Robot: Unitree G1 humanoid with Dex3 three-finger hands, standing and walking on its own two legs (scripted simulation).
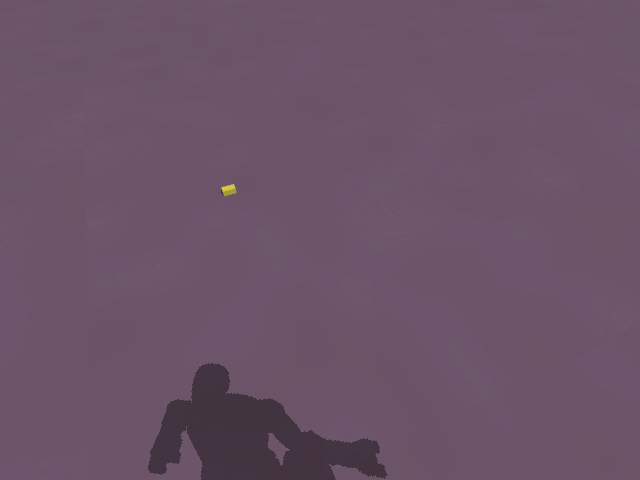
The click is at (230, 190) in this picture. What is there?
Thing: small brick
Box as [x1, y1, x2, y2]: [221, 184, 236, 195]
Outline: 233,184 221,187 224,195 236,192
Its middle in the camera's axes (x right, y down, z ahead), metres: -0.44 -0.25 +1.92
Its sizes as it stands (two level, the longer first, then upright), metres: 0.063 0.036 0.029
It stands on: the floor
